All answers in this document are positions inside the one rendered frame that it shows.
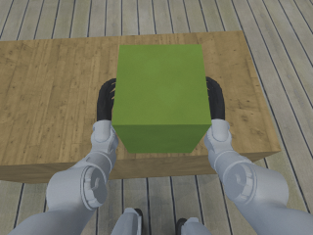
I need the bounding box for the robot left upper arm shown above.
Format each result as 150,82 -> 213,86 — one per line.
8,165 -> 108,235

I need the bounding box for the carton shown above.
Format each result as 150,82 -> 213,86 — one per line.
112,44 -> 212,154

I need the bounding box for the robot right thigh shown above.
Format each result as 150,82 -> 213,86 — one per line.
181,221 -> 212,235

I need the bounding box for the right robot forearm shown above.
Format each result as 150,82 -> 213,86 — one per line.
203,118 -> 290,194

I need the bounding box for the robot right hand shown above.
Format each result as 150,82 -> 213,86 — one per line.
205,76 -> 225,120

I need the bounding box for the robot right upper arm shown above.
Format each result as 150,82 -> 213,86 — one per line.
224,162 -> 313,235

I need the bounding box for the left robot forearm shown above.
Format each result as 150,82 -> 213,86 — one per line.
46,119 -> 118,207

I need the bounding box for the robot left hand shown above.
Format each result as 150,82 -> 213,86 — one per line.
97,78 -> 116,121

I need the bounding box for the pedestal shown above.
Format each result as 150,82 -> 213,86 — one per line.
0,30 -> 282,184

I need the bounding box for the robot left foot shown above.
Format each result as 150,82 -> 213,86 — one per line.
134,209 -> 144,235

